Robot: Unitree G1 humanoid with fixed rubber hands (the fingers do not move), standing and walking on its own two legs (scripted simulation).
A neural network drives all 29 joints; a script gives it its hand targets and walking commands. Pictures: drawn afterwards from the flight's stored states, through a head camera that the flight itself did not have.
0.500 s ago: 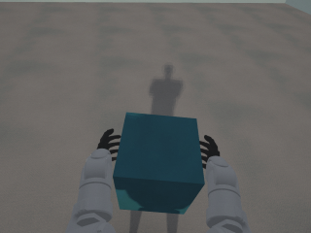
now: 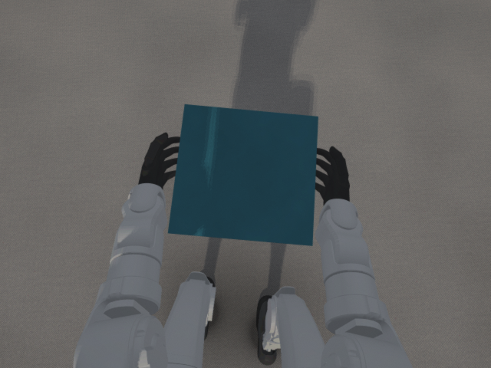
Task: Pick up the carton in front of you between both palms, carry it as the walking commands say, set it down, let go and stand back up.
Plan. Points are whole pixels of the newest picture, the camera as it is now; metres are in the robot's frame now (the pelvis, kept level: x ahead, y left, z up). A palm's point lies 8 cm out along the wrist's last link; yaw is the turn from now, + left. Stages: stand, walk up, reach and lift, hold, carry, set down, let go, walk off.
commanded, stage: set down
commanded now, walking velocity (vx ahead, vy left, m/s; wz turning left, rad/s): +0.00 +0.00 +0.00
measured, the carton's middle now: (244, 186) +0.42 +0.03 -0.15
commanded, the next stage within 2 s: none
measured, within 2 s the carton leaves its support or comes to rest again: rests again in 1.82 s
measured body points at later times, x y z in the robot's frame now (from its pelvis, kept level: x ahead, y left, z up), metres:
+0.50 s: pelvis -0.02 +0.02 -0.14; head +0.24 +0.03 +0.23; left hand +0.44 +0.20 -0.24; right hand +0.46 -0.10 -0.23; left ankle +0.09 +0.13 -0.63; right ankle +0.05 -0.09 -0.63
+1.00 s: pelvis -0.04 +0.01 -0.24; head +0.30 +0.03 +0.05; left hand +0.46 +0.22 -0.39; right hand +0.49 -0.09 -0.39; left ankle +0.09 +0.13 -0.63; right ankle +0.05 -0.09 -0.63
